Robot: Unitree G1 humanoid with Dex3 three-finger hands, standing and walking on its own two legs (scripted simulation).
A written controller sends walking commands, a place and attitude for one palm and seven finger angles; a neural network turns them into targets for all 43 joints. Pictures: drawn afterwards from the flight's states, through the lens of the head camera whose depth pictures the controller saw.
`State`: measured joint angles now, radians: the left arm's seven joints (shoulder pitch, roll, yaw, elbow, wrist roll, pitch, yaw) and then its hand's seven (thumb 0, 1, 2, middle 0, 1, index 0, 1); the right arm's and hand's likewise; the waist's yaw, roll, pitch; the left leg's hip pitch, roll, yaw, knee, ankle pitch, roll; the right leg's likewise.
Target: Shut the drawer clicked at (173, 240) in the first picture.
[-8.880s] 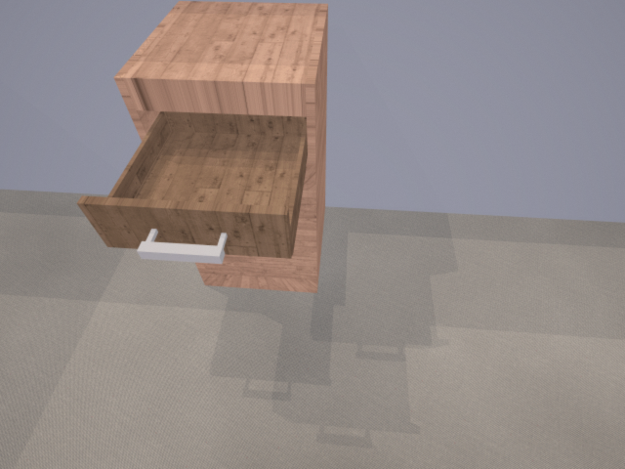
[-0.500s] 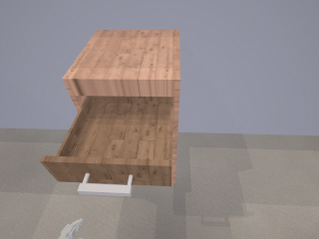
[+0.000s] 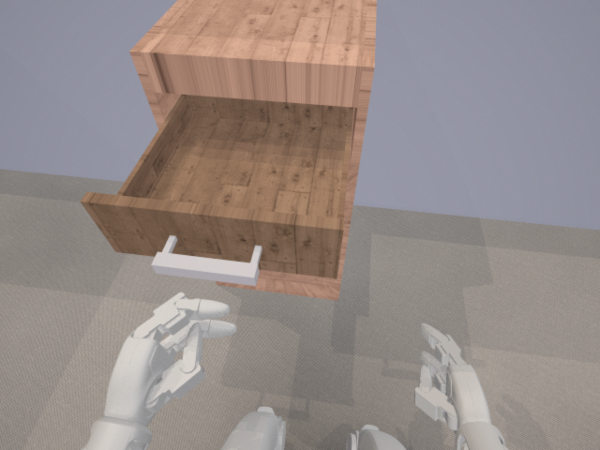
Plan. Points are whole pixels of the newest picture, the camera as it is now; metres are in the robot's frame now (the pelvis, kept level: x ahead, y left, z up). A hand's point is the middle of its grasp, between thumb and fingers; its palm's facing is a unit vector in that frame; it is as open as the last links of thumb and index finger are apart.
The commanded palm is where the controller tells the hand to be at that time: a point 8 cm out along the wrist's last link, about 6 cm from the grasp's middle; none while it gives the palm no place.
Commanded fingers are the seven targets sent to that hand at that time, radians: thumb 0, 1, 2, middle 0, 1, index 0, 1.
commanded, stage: raise the hand and make a fist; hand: left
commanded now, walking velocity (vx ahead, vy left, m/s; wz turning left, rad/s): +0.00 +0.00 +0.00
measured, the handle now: (210, 257) +0.38 +0.18 +0.02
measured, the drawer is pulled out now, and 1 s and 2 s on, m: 0.29 0.29 0.29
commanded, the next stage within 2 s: bring the fist close to the handle in 1.26 s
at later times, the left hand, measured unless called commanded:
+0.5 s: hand (188, 363) +0.20 +0.14 +0.09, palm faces -0.06 -1.00 +0.00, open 3.1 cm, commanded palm +0.16 +0.20 +0.09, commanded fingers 0.00 0.90 0.90 -1.36 -1.56 -1.36 -1.56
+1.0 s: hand (188, 364) +0.19 +0.13 +0.12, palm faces -0.04 -1.00 +0.00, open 3.3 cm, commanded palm +0.15 +0.19 +0.12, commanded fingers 0.00 0.90 0.90 -1.40 -1.60 -1.40 -1.60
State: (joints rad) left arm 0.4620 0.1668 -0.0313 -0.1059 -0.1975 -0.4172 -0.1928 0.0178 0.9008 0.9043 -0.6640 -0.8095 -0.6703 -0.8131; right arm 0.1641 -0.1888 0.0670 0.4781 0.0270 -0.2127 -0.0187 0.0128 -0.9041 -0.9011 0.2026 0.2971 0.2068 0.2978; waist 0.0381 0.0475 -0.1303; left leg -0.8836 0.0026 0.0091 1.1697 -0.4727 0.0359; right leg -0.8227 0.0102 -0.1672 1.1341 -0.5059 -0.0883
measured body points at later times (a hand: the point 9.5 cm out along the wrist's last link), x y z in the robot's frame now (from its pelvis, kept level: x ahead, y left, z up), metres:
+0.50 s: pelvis +0.03 +0.01 +0.02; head +0.06 +0.01 +0.47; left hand +0.19 +0.19 +0.09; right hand +0.22 -0.23 -0.03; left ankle +0.06 +0.10 -0.65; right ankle +0.04 -0.07 -0.65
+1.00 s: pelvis +0.04 +0.02 +0.03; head +0.06 +0.01 +0.48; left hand +0.19 +0.19 +0.12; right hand +0.22 -0.20 -0.03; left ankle +0.06 +0.10 -0.65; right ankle +0.04 -0.07 -0.65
